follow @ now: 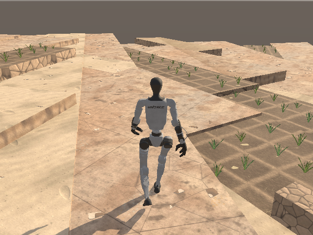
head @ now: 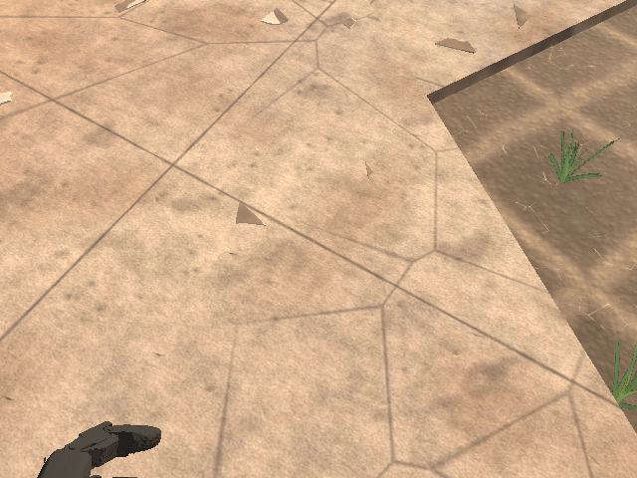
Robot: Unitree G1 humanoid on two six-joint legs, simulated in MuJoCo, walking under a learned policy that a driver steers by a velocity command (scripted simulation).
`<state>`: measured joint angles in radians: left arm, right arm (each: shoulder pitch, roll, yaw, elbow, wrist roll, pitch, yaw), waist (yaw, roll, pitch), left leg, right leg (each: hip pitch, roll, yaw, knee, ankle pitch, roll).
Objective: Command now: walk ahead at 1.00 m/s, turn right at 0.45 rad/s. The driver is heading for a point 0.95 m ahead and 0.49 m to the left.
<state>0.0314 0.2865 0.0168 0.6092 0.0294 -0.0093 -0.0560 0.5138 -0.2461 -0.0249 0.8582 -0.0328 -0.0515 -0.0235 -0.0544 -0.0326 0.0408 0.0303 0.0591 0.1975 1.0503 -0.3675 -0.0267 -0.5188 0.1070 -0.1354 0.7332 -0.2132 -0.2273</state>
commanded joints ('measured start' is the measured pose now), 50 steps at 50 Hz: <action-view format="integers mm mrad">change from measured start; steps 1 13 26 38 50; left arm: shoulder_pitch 355 342 150 -95 372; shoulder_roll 238 84 89 77 50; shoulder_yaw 100 30 -15 -38 26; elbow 26 175 -19 -133 130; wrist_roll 5 -23 35 3 -4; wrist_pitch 10 -143 -122 -73 -102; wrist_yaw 56 41 58 45 61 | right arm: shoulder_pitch -156 -415 -73 -72 -369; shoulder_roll -185 -52 -211 -267 -92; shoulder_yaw -26 8 -79 -103 -20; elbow -224 -207 -80 -94 -270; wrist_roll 20 35 21 40 -4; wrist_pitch -47 9 26 -17 52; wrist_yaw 4 83 28 27 88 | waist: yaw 190 72 44 -20 73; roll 34 29 -68 94 -48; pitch -313 86 -14 -26 -29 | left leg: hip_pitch -878 -609 -90 -183 -847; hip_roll -16 14 106 -59 35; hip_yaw -234 -116 -812 -586 -274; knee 609 -266 -832 -737 293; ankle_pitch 2 550 1 745 90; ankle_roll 39 127 399 221 128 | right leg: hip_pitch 918 350 -264 156 482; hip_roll -423 -182 -162 -100 -393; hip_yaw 843 -2 241 141 295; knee -415 -691 675 -215 -508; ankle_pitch -75 614 -136 269 67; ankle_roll -217 147 222 248 152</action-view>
